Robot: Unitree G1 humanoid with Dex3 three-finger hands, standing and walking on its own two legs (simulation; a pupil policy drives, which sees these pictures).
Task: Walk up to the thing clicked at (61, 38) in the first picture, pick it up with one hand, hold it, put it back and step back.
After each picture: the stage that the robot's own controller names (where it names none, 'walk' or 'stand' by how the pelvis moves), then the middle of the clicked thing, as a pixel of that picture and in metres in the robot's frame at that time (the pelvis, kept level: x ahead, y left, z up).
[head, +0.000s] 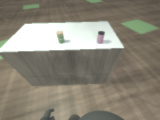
stand; (60, 37) +0.76 +0.36 +0.05
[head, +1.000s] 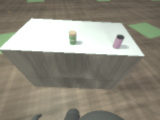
walk; (72, 38) +0.69 +0.20 +0.08
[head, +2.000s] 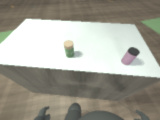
stand; (69, 49) +0.48 +0.21 +0.08
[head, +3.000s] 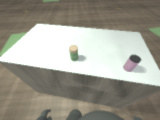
stand; (73, 53) +0.49 +0.18 +0.06
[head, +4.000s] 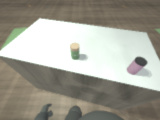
stand; (75, 51) +0.48 +0.16 +0.08
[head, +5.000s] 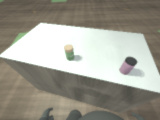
stand; (69, 52) +0.49 +0.21 +0.07
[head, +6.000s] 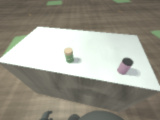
stand; (69, 55) +0.49 +0.21 +0.05
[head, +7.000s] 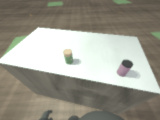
stand; (68, 57) +0.48 +0.21 +0.05
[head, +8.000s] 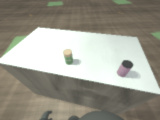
stand; (68, 57) +0.47 +0.21 +0.05
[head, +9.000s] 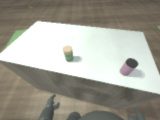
rise first; (68, 54) +0.47 +0.21 +0.05
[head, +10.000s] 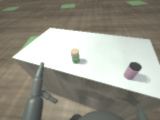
rise first; (75, 56) +0.49 +0.19 +0.05
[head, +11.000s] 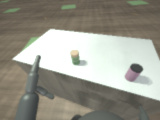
go down; (75, 57) +0.47 +0.19 +0.05
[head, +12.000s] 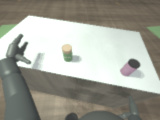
go down; (67, 53) +0.47 +0.17 +0.07
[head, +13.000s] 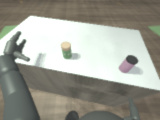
approach; (66, 50) +0.49 +0.18 +0.08
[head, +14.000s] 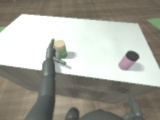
close in; (61, 50) +0.47 +0.20 +0.10
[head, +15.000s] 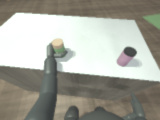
lift; (59, 48) +0.47 +0.19 +0.11
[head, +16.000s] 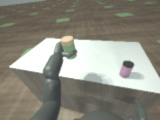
lift; (69, 48) +0.36 +0.15 +0.28
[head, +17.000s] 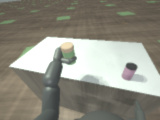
hold; (69, 54) +0.34 +0.16 +0.25
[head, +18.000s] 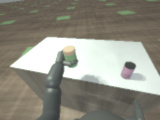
hold; (70, 57) +0.34 +0.15 +0.23
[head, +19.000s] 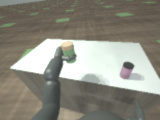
crouch; (69, 52) +0.36 +0.15 +0.25
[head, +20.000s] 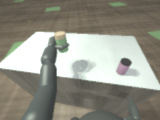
crouch; (61, 42) +0.46 +0.19 +0.23
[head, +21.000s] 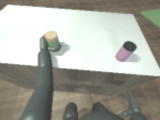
lower; (53, 42) +0.51 +0.21 +0.12
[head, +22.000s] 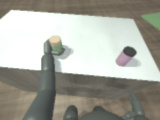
lower; (57, 46) +0.49 +0.20 +0.11
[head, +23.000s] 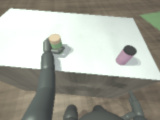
lower; (56, 44) +0.50 +0.20 +0.11
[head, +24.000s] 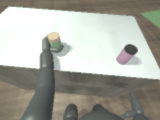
lower; (55, 43) +0.50 +0.20 +0.12
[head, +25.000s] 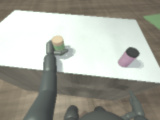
open; (59, 46) +0.49 +0.20 +0.11
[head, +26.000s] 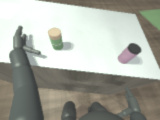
sink last; (56, 40) +0.50 +0.19 +0.12
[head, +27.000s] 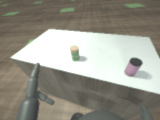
sink last; (75, 53) +0.50 +0.20 +0.09
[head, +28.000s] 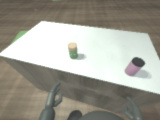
stand; (73, 51) +0.49 +0.19 +0.09
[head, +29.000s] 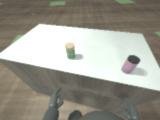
stand; (70, 51) +0.50 +0.19 +0.10
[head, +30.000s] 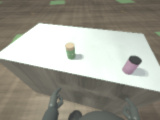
stand; (70, 51) +0.49 +0.19 +0.10
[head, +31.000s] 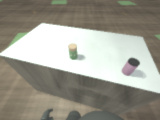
stand; (73, 51) +0.50 +0.18 +0.08
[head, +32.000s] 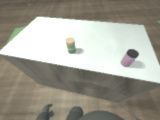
walk; (71, 46) +0.54 +0.19 +0.06
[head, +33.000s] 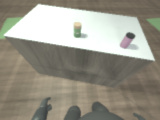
walk; (77, 30) +0.70 +0.17 +0.06
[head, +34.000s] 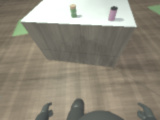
walk; (73, 11) +1.03 +0.27 +0.08
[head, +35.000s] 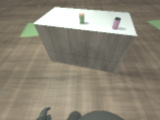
stand; (81, 18) +1.10 +0.19 +0.07
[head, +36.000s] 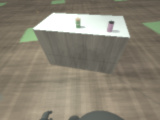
stand; (78, 23) +1.12 +0.22 +0.05
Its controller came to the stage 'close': yes
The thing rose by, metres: 0.21
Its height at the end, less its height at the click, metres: +0.00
